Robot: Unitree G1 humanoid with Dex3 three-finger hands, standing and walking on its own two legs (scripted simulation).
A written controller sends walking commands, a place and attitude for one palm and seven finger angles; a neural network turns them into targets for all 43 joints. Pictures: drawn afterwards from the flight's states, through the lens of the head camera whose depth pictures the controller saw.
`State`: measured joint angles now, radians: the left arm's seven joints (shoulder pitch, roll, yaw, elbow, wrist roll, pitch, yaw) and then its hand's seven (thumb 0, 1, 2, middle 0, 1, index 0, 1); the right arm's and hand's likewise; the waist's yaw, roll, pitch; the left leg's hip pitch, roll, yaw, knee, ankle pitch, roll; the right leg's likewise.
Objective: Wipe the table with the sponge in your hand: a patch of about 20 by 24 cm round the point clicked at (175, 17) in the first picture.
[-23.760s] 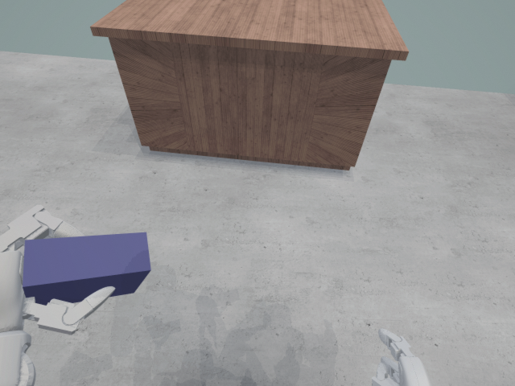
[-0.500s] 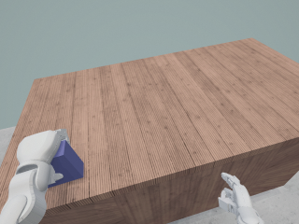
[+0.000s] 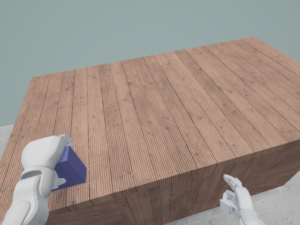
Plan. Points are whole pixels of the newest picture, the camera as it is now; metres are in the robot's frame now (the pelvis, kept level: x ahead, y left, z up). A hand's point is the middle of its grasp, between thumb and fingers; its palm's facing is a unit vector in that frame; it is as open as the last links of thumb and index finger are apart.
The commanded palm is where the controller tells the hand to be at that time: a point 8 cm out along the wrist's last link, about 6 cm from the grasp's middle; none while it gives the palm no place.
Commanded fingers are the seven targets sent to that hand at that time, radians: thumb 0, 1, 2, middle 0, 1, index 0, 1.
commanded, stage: lower the sponge onto the table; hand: left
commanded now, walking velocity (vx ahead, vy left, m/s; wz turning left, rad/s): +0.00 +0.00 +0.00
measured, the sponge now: (61, 173) +0.21 +0.30 +0.03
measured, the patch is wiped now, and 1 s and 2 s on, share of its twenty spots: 0.00 0.05 0.25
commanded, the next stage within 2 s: wipe forward along the first lane in 0.26 s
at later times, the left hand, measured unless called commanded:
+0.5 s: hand (56, 162) +0.22 +0.30 +0.06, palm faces -0.02 -0.08 -1.00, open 9.3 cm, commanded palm +0.20 +0.30 +0.12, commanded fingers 0.00 0.10 1.30 -1.20 -1.60 -1.20 -1.60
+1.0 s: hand (58, 145) +0.27 +0.33 +0.06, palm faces -0.10 -0.03 -0.99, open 9.4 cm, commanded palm +0.26 +0.32 +0.10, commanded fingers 0.00 0.10 1.30 -1.20 -1.60 -1.20 -1.60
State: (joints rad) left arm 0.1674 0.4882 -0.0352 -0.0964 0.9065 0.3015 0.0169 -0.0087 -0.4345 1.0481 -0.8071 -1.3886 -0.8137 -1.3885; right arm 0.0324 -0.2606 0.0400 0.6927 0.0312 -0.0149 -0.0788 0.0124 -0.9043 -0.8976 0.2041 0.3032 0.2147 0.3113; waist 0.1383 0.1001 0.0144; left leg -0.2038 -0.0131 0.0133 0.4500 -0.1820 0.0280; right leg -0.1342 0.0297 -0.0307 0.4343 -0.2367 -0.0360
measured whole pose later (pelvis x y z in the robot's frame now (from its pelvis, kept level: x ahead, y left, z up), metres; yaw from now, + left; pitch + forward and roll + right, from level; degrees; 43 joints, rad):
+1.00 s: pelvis +0.00 -0.01 -0.01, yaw +1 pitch +1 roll -1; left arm -0.13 0.53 0.02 0.33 0.94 0.21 0.02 0.00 -0.50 1.13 -0.83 -1.38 -0.84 -1.37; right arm 0.11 -0.29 0.01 0.73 0.07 0.01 -0.09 0.01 -0.90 -0.90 0.20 0.30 0.21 0.30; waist 0.09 0.10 -0.04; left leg -0.35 0.00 -0.01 0.52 -0.20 0.01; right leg -0.27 0.04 -0.06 0.50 -0.26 -0.05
